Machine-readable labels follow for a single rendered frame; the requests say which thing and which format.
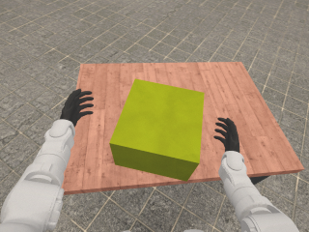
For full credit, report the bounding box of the table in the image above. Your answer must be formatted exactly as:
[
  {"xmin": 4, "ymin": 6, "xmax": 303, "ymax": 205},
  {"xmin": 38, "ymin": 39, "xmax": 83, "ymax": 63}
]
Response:
[{"xmin": 61, "ymin": 62, "xmax": 304, "ymax": 195}]

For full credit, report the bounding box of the robot left hand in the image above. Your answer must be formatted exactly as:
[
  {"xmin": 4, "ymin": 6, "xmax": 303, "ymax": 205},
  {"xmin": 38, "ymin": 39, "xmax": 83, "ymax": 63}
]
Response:
[{"xmin": 60, "ymin": 88, "xmax": 94, "ymax": 127}]

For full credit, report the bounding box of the carton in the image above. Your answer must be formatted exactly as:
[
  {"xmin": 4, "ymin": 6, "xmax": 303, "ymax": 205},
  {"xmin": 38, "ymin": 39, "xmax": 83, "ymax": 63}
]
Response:
[{"xmin": 109, "ymin": 78, "xmax": 205, "ymax": 182}]

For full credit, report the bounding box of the robot left forearm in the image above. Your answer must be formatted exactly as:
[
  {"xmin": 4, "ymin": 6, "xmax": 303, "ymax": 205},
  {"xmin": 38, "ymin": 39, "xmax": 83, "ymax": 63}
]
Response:
[{"xmin": 0, "ymin": 119, "xmax": 75, "ymax": 224}]

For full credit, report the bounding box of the robot right hand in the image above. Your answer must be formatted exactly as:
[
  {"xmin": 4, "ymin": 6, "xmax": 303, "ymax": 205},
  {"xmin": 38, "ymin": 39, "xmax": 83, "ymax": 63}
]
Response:
[{"xmin": 214, "ymin": 117, "xmax": 240, "ymax": 153}]

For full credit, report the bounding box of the robot right upper arm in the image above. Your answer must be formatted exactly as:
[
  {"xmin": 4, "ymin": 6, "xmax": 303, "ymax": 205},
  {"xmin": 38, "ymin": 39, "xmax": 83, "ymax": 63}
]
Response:
[{"xmin": 240, "ymin": 213, "xmax": 298, "ymax": 232}]

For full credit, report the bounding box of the robot left upper arm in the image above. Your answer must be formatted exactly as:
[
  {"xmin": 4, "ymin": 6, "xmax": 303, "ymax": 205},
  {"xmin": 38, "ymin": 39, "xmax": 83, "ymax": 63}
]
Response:
[{"xmin": 0, "ymin": 180, "xmax": 65, "ymax": 232}]

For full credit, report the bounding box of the robot right forearm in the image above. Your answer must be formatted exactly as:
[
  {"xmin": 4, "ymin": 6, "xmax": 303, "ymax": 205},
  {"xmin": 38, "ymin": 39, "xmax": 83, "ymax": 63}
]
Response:
[{"xmin": 218, "ymin": 151, "xmax": 299, "ymax": 232}]

